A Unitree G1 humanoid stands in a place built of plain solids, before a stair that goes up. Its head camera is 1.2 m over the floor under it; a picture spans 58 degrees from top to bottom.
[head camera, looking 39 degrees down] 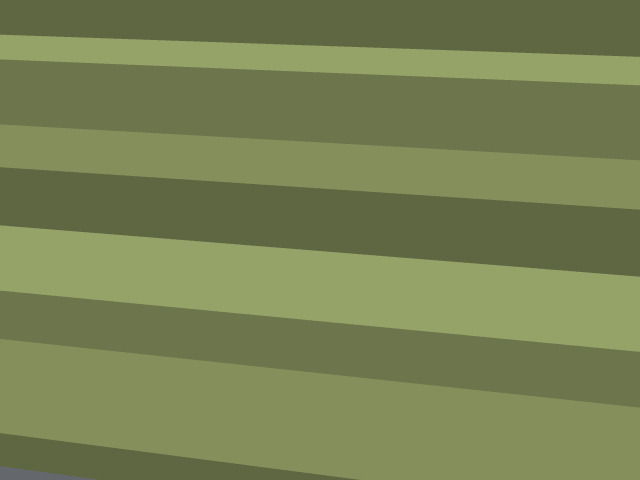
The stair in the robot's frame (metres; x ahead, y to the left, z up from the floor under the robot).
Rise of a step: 0.20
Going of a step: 0.26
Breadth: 3.15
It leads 7 degrees to the right of straight ahead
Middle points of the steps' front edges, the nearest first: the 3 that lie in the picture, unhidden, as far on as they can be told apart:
0.67 -0.01 0.41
0.93 -0.05 0.61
1.18 -0.08 0.82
